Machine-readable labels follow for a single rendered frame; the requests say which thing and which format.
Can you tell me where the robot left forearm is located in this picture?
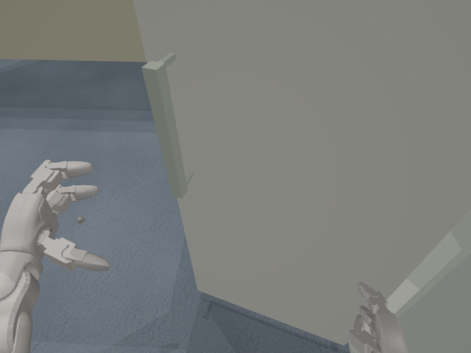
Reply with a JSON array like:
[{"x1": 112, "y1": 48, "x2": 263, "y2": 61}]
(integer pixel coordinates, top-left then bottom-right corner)
[{"x1": 0, "y1": 250, "x2": 43, "y2": 353}]

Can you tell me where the right robot hand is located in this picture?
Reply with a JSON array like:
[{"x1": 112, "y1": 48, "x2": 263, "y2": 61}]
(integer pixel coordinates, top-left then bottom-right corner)
[{"x1": 350, "y1": 282, "x2": 408, "y2": 353}]

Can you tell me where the handle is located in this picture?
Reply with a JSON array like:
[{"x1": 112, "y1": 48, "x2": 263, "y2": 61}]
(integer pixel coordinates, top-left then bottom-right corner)
[{"x1": 141, "y1": 53, "x2": 194, "y2": 199}]

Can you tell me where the left robot hand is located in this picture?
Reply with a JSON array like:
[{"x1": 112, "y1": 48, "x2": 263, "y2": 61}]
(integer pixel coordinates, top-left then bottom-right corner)
[{"x1": 0, "y1": 160, "x2": 110, "y2": 271}]

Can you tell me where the fridge door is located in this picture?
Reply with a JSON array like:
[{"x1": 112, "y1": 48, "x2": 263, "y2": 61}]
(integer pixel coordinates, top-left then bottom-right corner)
[{"x1": 133, "y1": 0, "x2": 471, "y2": 346}]

